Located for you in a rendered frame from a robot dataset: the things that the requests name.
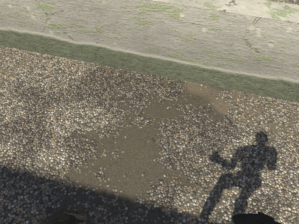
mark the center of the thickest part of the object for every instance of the right robot hand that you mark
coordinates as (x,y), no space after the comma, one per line
(250,218)

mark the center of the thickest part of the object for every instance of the left robot hand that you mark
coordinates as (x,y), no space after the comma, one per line
(64,216)

